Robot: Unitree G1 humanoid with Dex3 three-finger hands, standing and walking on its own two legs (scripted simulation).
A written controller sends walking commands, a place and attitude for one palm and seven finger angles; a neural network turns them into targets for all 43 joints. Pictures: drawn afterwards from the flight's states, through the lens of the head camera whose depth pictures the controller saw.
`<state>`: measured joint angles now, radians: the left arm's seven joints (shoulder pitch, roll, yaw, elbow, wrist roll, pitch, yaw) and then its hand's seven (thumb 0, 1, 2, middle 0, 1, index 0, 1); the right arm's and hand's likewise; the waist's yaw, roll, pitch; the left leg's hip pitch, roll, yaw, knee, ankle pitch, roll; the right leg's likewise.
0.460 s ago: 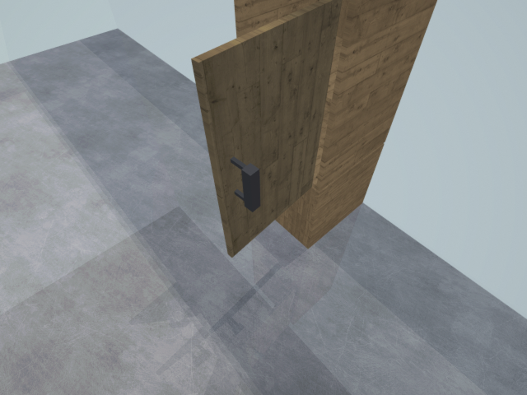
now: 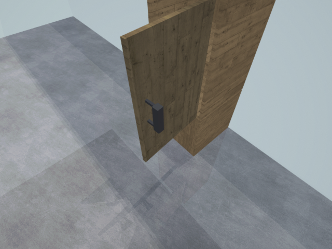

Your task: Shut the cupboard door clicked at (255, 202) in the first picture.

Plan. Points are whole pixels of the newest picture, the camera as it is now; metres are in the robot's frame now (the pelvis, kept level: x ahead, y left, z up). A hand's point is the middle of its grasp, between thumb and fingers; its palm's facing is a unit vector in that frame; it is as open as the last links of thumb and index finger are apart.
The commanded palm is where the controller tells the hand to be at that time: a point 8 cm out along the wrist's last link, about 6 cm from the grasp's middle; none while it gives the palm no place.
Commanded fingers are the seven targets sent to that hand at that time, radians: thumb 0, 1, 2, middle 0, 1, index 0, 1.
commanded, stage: look at it before walking up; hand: left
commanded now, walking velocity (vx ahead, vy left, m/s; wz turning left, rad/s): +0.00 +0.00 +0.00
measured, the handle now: (153, 115) +0.53 +0.08 -0.04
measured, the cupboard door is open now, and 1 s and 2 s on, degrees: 95 95 95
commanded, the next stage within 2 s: walk around to get in front in 0.38 s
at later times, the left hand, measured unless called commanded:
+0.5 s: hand out of the picture +0.03 +0.20 -0.17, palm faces +0.03 -0.97 -0.24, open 7.4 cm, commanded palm none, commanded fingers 0.00 0.90 0.90 -0.20 -0.30 -0.20 -0.30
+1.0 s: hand out of the picture +0.07 +0.17 -0.17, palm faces -0.11 -0.95 -0.30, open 7.4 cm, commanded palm none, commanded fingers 0.00 0.90 0.90 -0.20 -0.30 -0.20 -0.30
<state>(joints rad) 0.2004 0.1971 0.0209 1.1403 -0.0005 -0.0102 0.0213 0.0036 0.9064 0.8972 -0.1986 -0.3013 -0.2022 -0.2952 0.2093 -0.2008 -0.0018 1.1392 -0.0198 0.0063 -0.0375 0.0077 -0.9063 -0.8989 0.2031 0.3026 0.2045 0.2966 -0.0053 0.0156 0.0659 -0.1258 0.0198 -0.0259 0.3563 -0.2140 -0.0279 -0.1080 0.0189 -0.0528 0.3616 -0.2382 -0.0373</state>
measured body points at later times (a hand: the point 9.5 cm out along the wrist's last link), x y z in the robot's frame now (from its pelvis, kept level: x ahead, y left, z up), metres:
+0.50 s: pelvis +0.01 +0.00 +0.00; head +0.03 -0.01 +0.45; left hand +0.03 +0.25 -0.15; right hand +0.03 -0.24 -0.16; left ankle -0.01 +0.14 -0.75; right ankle -0.03 -0.09 -0.75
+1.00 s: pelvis -0.01 -0.03 -0.01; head +0.04 -0.07 +0.43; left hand +0.08 +0.22 -0.15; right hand -0.01 -0.29 -0.18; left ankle -0.03 +0.13 -0.68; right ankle -0.03 -0.09 -0.75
